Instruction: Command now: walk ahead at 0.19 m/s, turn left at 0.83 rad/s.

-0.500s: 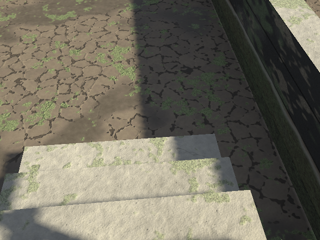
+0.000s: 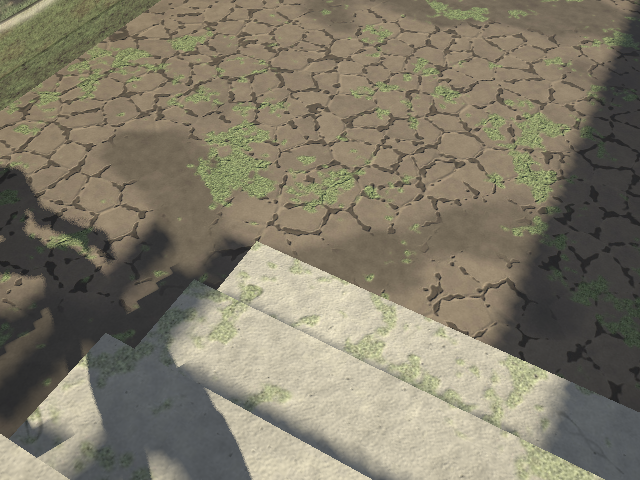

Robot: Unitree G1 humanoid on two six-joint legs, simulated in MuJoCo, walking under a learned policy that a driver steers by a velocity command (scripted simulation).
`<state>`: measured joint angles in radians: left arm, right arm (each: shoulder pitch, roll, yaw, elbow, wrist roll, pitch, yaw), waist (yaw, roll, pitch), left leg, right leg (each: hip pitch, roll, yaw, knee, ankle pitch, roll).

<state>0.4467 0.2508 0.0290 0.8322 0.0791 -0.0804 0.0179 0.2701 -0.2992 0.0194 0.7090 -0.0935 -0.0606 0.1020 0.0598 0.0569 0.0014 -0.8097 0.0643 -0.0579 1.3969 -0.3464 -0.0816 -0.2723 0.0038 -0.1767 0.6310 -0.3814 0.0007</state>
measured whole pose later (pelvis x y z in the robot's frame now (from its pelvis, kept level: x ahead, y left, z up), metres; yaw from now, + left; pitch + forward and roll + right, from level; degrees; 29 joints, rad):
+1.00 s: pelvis +0.07 -0.04 -0.03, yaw -35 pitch +3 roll +3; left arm 0.33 0.27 -0.02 0.70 0.04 -0.07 -0.03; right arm 0.17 -0.23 0.01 0.58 -0.08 0.01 0.03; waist 0.05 -0.03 -0.03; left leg -0.60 -0.06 -0.06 1.22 -0.38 -0.12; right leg -0.47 0.23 0.35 1.00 -0.53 -0.05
